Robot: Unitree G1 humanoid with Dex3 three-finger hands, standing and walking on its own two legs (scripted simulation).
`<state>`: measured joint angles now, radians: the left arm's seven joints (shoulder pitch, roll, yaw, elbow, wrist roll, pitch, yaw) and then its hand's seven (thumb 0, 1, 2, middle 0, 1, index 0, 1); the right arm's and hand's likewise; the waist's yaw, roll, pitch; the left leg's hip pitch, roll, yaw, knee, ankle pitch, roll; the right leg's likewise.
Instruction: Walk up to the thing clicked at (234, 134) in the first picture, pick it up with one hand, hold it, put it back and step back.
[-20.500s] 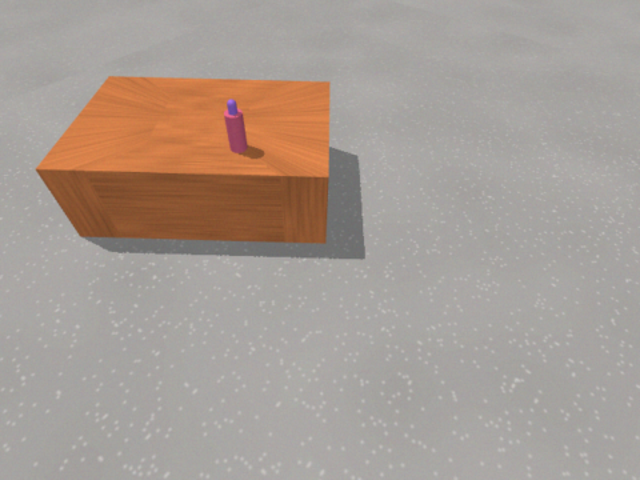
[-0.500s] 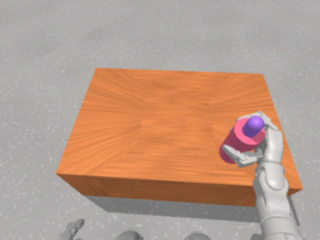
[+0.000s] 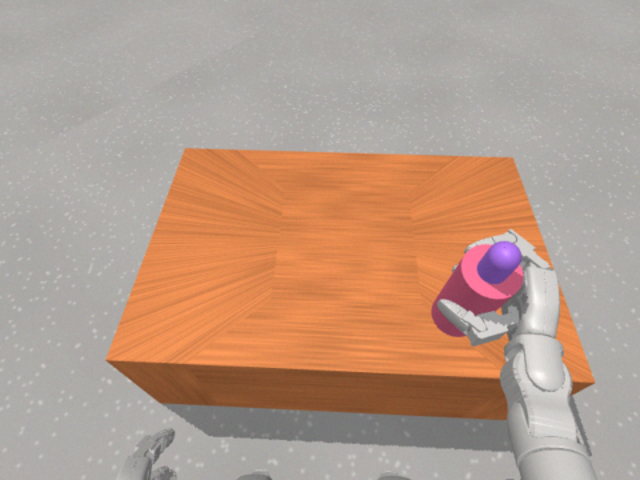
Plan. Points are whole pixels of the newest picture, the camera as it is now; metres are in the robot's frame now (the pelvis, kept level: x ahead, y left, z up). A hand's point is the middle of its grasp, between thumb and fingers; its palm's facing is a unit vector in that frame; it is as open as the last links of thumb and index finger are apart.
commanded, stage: hold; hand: right
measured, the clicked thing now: (477, 287) +0.34 -0.17 +0.06
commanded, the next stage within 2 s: none
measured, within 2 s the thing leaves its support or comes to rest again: neither
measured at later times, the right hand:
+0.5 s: hand (479, 290) +0.33 -0.17 +0.06, palm faces +0.18 +0.98 +0.01, open 9.6 cm
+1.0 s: hand (481, 292) +0.33 -0.17 +0.06, palm faces +0.19 +0.98 +0.01, open 9.6 cm
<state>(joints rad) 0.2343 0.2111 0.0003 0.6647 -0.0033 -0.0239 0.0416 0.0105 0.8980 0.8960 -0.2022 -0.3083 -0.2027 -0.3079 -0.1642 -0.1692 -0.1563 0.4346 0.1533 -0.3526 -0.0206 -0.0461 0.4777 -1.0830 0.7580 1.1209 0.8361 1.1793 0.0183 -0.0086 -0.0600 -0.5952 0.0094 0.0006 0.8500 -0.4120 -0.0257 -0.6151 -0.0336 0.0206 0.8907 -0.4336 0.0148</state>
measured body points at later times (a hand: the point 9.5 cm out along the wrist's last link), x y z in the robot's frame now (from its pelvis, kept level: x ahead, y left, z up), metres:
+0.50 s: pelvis +0.00 +0.00 +0.00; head +0.05 +0.00 +0.45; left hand +0.13 +0.24 -0.11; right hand +0.32 -0.22 +0.06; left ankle +0.01 +0.14 -0.70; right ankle +0.01 -0.13 -0.70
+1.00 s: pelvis +0.00 +0.00 +0.00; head +0.04 +0.00 +0.45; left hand +0.13 +0.24 -0.10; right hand +0.31 -0.22 +0.06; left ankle +0.01 +0.14 -0.70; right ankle +0.01 -0.13 -0.70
